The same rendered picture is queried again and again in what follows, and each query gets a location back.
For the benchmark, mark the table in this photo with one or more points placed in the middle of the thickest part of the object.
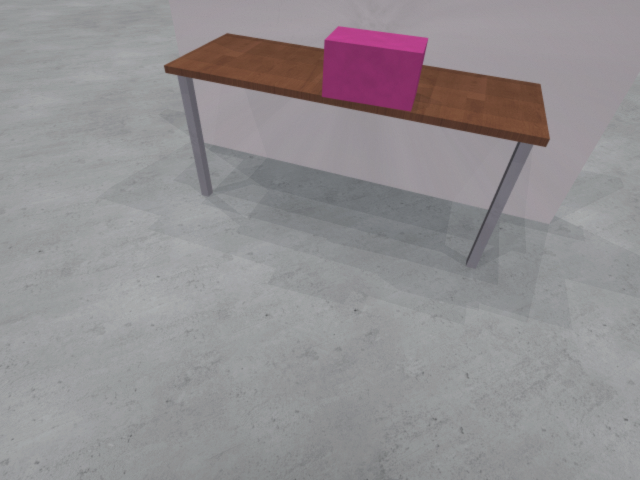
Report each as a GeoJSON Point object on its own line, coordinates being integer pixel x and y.
{"type": "Point", "coordinates": [487, 105]}

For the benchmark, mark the carton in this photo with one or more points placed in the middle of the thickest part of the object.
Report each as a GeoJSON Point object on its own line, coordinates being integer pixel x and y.
{"type": "Point", "coordinates": [371, 67]}

